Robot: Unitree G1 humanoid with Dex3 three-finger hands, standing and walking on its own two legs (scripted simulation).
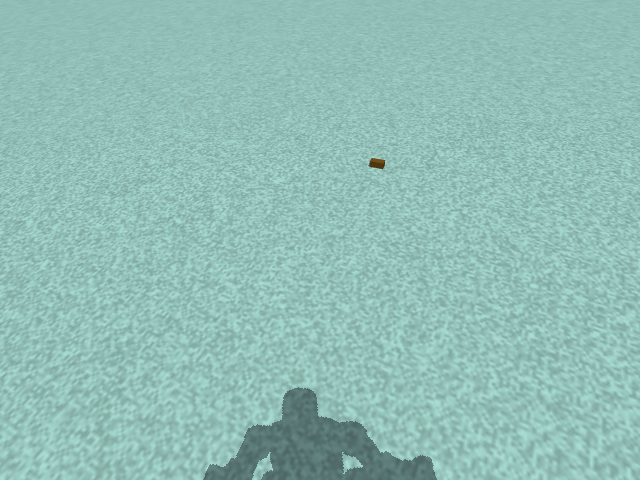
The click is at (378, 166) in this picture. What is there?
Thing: small brick
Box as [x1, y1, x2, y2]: [370, 158, 384, 168]
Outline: 371,158 370,166 379,168 383,167 384,160
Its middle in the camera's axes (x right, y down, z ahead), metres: +0.31 -0.44 +2.12
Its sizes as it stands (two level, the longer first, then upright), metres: 0.076 0.035 0.035
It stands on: the floor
